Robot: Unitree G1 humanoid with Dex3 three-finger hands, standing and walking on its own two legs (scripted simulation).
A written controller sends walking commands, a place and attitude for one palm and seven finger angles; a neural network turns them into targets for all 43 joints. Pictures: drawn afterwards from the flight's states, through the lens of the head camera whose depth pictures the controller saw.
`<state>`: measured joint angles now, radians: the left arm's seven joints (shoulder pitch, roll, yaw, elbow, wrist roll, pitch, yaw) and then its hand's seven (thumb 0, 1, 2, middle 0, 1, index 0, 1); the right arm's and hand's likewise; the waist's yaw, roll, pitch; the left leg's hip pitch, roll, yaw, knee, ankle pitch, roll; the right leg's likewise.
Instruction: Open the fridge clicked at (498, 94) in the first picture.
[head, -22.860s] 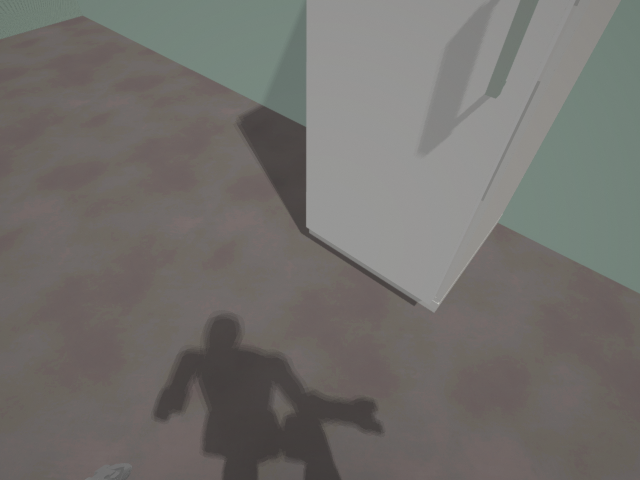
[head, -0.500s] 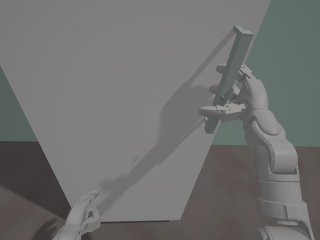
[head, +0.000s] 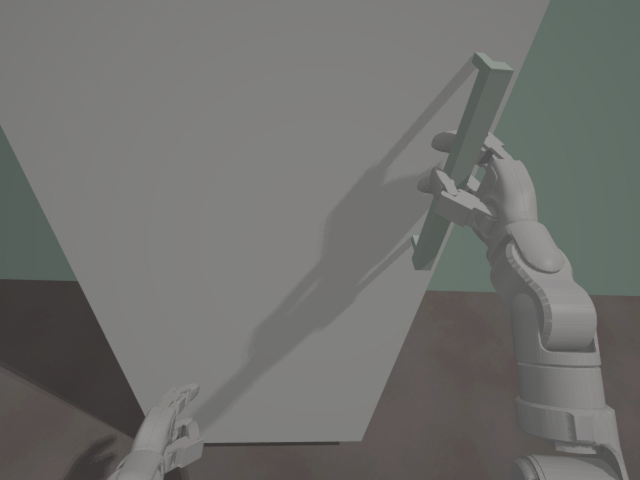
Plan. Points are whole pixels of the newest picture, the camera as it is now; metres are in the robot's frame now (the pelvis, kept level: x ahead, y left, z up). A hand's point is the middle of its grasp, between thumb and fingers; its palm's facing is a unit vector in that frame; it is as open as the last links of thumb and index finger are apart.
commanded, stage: grip the handle and tug to test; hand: right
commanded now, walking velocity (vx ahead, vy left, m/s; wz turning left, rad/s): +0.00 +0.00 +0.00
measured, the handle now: (447, 175) +0.41 -0.11 +0.24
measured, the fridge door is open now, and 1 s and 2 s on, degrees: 0 0 9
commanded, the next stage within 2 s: pull the door a little, standing still in 0.66 s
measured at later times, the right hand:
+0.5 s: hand (444, 197) +0.35 -0.09 +0.24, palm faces -0.08 +1.00 -0.03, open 6.0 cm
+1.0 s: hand (443, 200) +0.35 -0.09 +0.24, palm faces -0.08 +1.00 -0.05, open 6.2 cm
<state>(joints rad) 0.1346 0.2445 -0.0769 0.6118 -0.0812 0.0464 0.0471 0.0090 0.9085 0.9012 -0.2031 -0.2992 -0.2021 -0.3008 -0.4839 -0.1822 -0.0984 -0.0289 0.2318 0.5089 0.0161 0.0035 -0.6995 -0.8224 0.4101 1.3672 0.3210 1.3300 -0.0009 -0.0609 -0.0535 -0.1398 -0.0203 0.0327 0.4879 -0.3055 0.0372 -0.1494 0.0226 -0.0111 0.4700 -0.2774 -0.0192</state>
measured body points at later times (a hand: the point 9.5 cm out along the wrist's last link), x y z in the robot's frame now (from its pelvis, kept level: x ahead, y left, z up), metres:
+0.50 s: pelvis +0.00 +0.00 +0.00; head -0.04 +0.03 +0.45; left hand +0.20 +0.22 -0.08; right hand +0.35 -0.15 +0.25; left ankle -0.02 +0.09 -0.74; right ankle -0.01 -0.11 -0.74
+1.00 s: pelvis +0.03 +0.00 +0.00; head +0.00 +0.04 +0.44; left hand +0.24 +0.23 -0.08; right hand +0.35 -0.15 +0.24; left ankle -0.02 +0.09 -0.74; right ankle -0.01 -0.11 -0.74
